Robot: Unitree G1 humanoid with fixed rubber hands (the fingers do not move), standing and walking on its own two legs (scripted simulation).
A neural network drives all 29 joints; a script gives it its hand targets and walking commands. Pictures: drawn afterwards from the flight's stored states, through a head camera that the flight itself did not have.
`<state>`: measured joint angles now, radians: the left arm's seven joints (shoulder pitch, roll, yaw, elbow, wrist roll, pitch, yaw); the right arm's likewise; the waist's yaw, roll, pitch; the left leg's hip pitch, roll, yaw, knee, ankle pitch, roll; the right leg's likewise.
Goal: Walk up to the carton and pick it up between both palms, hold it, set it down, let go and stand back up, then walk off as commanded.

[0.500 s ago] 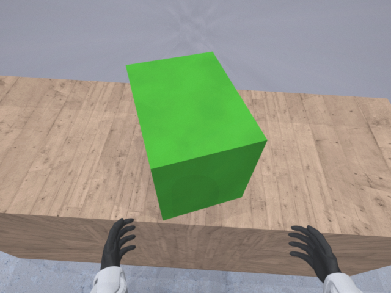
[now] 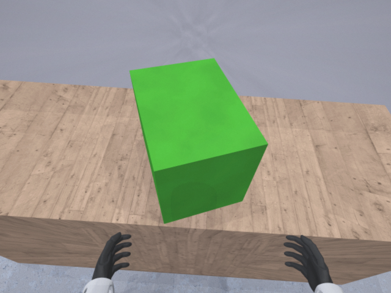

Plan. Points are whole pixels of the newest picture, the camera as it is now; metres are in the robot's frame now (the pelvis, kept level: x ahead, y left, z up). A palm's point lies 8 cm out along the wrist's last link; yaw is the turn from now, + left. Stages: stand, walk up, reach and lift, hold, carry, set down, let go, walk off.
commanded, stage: set down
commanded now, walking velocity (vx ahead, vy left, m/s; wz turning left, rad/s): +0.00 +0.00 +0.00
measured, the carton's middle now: (189, 140) +0.47 +0.05 -0.01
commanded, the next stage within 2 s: let go in 0.38 s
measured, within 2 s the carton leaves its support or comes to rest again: neither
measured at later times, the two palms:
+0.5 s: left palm (97, 277) +0.16 +0.22 -0.09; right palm (303, 283) +0.16 -0.21 -0.09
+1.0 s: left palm (90, 280) +0.15 +0.23 -0.08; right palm (315, 290) +0.15 -0.23 -0.09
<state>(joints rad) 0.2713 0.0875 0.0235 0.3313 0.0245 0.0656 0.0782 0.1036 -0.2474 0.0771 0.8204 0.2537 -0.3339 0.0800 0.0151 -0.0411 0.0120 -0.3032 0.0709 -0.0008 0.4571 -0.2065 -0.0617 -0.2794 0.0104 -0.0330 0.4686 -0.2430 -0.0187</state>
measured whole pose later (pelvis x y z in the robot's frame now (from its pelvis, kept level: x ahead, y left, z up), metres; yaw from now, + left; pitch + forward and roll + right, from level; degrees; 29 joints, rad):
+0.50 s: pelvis +0.00 +0.01 +0.00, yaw +0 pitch +3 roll +0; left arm 0.24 0.15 0.02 0.37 0.02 0.13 0.02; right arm 0.10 -0.18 0.08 0.82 0.15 -0.29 0.01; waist 0.00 -0.05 0.07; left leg -0.29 0.06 0.00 0.46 -0.21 -0.06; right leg -0.27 0.00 -0.03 0.47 -0.25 -0.01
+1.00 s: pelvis +0.00 +0.00 +0.00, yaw +0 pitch +0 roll +0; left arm 0.24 0.19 0.02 0.46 0.02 0.05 0.02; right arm 0.11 -0.24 0.08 0.82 0.06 -0.12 -0.01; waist 0.01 -0.05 0.05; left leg -0.25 0.06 0.00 0.47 -0.22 -0.06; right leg -0.22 0.00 -0.03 0.49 -0.26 -0.01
